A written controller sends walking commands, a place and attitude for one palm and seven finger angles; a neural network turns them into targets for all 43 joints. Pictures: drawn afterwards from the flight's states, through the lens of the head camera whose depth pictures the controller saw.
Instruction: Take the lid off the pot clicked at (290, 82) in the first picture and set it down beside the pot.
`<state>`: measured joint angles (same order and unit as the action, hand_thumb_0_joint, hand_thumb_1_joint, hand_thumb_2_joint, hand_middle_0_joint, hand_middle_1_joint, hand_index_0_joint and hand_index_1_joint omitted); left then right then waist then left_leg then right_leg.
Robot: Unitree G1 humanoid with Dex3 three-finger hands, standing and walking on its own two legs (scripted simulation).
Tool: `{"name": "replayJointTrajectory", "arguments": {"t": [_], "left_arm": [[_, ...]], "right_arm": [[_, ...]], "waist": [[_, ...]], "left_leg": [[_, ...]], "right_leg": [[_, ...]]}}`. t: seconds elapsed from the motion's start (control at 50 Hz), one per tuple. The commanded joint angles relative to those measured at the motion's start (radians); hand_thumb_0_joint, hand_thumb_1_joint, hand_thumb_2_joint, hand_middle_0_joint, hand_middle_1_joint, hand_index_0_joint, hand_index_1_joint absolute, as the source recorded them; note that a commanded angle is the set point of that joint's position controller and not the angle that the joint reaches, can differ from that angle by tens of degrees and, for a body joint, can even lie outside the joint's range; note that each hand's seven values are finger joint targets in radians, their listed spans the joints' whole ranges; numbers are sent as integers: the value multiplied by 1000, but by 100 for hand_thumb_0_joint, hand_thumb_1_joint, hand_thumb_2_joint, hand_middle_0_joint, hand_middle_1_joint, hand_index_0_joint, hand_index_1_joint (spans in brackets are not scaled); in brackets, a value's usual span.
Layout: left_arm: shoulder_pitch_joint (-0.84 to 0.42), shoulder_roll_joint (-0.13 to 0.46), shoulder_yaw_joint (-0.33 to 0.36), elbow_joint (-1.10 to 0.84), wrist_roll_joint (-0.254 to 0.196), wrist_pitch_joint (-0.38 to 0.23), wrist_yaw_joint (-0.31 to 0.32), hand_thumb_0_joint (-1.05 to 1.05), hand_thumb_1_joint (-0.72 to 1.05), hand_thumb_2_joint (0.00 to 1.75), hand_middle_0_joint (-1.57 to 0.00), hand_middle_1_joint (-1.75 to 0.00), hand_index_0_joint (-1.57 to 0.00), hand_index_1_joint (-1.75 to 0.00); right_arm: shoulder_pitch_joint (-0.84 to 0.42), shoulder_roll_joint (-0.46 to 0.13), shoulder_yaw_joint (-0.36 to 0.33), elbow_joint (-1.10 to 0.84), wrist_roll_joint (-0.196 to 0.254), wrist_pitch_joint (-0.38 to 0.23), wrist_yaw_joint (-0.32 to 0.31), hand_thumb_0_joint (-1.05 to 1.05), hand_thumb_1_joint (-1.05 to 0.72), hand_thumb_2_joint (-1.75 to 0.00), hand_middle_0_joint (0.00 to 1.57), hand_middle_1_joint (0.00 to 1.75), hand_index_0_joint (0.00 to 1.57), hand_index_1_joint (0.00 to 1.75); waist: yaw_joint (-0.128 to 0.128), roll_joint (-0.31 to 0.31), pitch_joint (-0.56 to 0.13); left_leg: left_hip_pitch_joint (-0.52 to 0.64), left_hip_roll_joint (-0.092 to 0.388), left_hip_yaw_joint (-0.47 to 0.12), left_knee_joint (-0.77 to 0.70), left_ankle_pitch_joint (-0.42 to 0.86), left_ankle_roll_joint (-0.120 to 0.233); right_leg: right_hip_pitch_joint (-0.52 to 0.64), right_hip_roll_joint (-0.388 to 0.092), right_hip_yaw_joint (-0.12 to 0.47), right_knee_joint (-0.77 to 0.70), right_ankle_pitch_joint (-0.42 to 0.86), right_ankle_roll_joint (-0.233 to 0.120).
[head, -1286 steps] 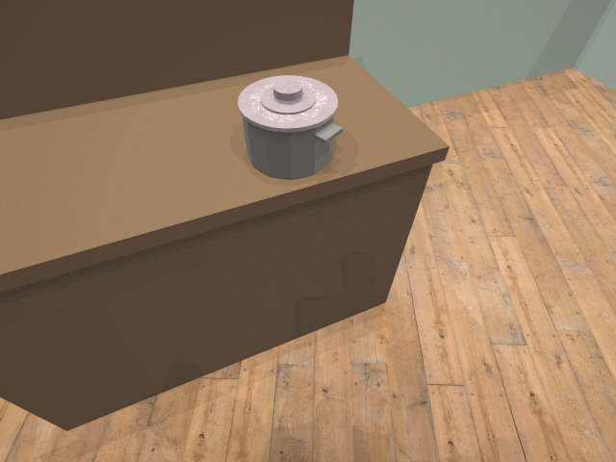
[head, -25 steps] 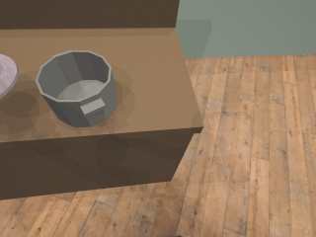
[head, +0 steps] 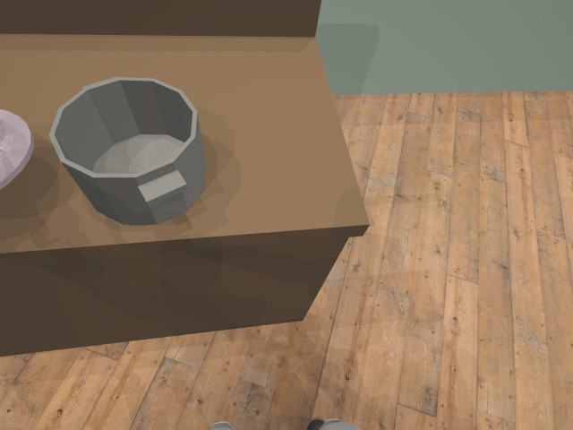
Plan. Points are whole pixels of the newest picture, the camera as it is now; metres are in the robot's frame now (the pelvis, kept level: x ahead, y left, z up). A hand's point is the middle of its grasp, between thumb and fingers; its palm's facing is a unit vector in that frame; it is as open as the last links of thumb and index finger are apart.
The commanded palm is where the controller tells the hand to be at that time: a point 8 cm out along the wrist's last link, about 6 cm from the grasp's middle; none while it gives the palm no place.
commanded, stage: lower the lid onto the table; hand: left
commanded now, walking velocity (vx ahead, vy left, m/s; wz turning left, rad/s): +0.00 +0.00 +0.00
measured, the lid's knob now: out of the picture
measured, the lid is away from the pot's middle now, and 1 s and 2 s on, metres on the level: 0.22 0.23 0.24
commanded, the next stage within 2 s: open the fingers wide in 1.60 s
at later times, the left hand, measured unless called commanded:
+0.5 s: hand out of the picture +0.45 +0.39 +0.11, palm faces -0.44 -0.28 -0.85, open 8.4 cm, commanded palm +0.52 +0.40 +0.17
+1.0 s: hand out of the picture +0.45 +0.39 +0.07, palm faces -0.49 -0.27 -0.83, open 8.4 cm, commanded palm +0.54 +0.41 +0.14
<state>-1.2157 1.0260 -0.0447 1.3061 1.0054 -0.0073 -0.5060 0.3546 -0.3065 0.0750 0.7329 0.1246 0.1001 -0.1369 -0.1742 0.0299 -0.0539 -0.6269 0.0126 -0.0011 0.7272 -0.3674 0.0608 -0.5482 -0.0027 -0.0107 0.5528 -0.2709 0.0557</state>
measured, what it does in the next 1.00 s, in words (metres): stands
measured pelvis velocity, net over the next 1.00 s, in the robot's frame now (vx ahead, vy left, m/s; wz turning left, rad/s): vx -0.01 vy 0.00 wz -0.02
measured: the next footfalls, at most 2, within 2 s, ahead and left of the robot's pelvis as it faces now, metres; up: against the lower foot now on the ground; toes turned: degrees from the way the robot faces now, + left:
none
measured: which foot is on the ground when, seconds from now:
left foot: down 0.00-1.00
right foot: down 0.00-1.00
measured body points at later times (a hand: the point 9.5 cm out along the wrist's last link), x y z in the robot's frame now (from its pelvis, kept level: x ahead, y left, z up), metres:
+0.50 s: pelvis +0.00 +0.00 -0.01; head +0.11 +0.03 +0.43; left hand +0.48 +0.40 +0.16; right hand -0.02 -0.28 -0.12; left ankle -0.02 +0.07 -0.72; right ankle -0.01 -0.17 -0.72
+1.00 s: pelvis -0.01 +0.00 -0.02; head +0.12 +0.04 +0.41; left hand +0.48 +0.40 +0.12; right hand -0.04 -0.28 -0.12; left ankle -0.02 +0.07 -0.72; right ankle -0.01 -0.17 -0.72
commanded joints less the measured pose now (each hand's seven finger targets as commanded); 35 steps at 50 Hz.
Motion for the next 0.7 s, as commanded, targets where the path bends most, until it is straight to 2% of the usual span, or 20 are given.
{"name": "replayJointTrajectory", "arguments": {"t": [0.0,0.06,0.1,0.14,0.16,0.18,0.26,0.28,0.34,0.36,0.38,0.44,0.46,0.5,0.56,0.58,0.6,0.62,0.66,0.68], "left_arm": [[-506,369,83,-258,12,-10,66,0,56,104,-75,-110,-76,-108],[-471,359,86,-238,8,-18,63,0,56,104,-75,-110,-76,-108],[-464,365,89,-199,19,-8,66,0,56,104,-75,-110,-76,-108],[-442,317,51,-164,18,-3,64,0,56,104,-75,-110,-76,-108],[-443,308,47,-194,8,-11,60,0,56,104,-75,-110,-76,-108],[-469,354,77,-204,23,-7,68,0,56,104,-75,-110,-76,-108],[-474,358,78,-223,14,-14,69,0,56,104,-75,-110,-76,-108],[-502,405,114,-248,23,-12,77,0,56,104,-75,-110,-76,-108],[-502,347,79,-241,18,-7,75,0,56,104,-75,-110,-76,-108],[-493,353,84,-258,8,-17,74,0,56,104,-75,-110,-76,-108],[-482,388,112,-232,20,-14,80,0,56,104,-75,-110,-76,-108],[-430,330,60,-159,13,-11,76,0,56,104,-75,-110,-76,-108],[-435,333,60,-191,5,-21,75,0,56,104,-75,-110,-76,-108],[-441,336,57,-177,16,-17,80,0,56,104,-75,-110,-76,-108],[-456,333,60,-240,3,-30,79,0,56,104,-75,-110,-76,-108],[-469,396,110,-246,13,-28,87,0,56,104,-75,-110,-76,-108],[-459,387,98,-222,18,-28,88,0,56,104,-75,-110,-76,-108],[-438,371,89,-204,15,-30,85,0,56,104,-75,-110,-76,-108],[-452,351,75,-244,-3,-41,83,0,56,104,-75,-110,-76,-108],[-441,379,95,-217,7,-39,88,0,56,104,-75,-110,-76,-108]], "right_arm": [[147,-193,-66,-37,-15,-5,-17,0,-90,-90,20,30,20,30],[143,-189,-63,-41,-13,0,-15,0,-90,-90,20,30,20,30],[146,-191,-66,-42,-15,11,-9,0,-90,-90,20,30,20,30],[144,-191,-66,-46,-12,18,-7,0,-90,-90,20,30,20,30],[137,-189,-62,-46,-12,17,-8,0,-90,-90,20,30,20,30],[148,-195,-68,-44,-18,24,-4,0,-90,-90,20,30,20,30],[147,-188,-63,-48,-13,28,-13,0,-90,-90,20,30,20,30],[157,-194,-69,-47,-18,34,-10,0,-90,-90,20,30,20,30],[166,-188,-74,-40,-20,29,-9,0,-90,-90,20,30,20,30],[161,-185,-69,-41,-17,25,-13,0,-90,-90,20,30,20,30],[169,-188,-70,-39,-21,30,-11,0,-90,-90,20,30,20,30],[158,-188,-63,-37,-16,30,-13,0,-90,-90,20,30,20,30],[147,-185,-56,-40,-14,29,-15,0,-90,-90,20,30,20,30],[149,-190,-57,-40,-17,33,-15,0,-90,-90,20,30,20,30],[151,-186,-58,-40,-17,25,-22,0,-90,-90,20,30,20,30],[162,-192,-63,-37,-21,31,-22,0,-90,-90,20,30,20,30],[160,-188,-60,-43,-19,29,-24,0,-90,-90,20,30,20,30],[162,-188,-61,-42,-17,25,-27,0,-90,-90,20,30,20,30],[152,-187,-58,-40,-14,20,-31,0,-90,-90,20,30,20,30],[161,-193,-60,-35,-16,22,-31,0,-90,-90,20,30,20,30]], "waist": [[14,280,-494],[19,252,-483],[13,240,-457],[1,214,-417],[12,229,-433],[12,239,-462],[7,223,-500],[11,261,-536],[-6,282,-534],[4,296,-539],[3,268,-538],[-17,235,-432],[-2,254,-435],[-7,277,-413],[-2,298,-478],[-2,286,-514],[-7,288,-506],[-16,234,-490],[-11,276,-506],[-13,262,-494]], "left_leg": [[481,4,-46,-24,697,-27],[470,2,-46,-10,760,-33],[429,2,-43,-5,700,-27],[388,-1,-35,-10,634,-20],[406,3,-37,-11,686,-27],[415,4,-42,-4,665,-26],[413,4,-39,10,704,-21],[441,6,-48,17,715,-25],[467,12,-52,22,717,-26],[484,13,-56,28,778,-35],[467,12,-57,34,747,-31],[361,3,-36,22,582,-14],[361,3,-37,18,608,-19],[351,5,-41,16,553,-21],[396,10,-44,28,634,-23],[413,14,-53,37,636,-24],[393,6,-47,42,620,-21],[362,6,-43,38,573,-13],[377,8,-40,35,590,-16],[372,10,-46,39,564,-17]], "right_leg": [[20,84,-66,2,270,-60],[18,90,-75,15,286,-60],[4,88,-67,16,273,-57],[-13,87,-68,15,250,-58],[-5,89,-77,25,257,-61],[-10,89,-67,24,245,-57],[10,91,-71,39,280,-56],[2,90,-63,39,276,-54],[-38,92,-69,33,259,-53],[-38,95,-77,42,263,-56],[-39,96,-71,42,253,-52],[-56,90,-69,34,213,-55],[-44,93,-76,44,210,-60],[-75,91,-73,42,179,-64],[-62,95,-77,55,208,-62],[-57,95,-72,57,211,-57],[-58,95,-69,58,213,-58],[-52,95,-70,59,209,-54],[-58,93,-74,66,204,-57],[-74,93,-70,65,186,-54]]}}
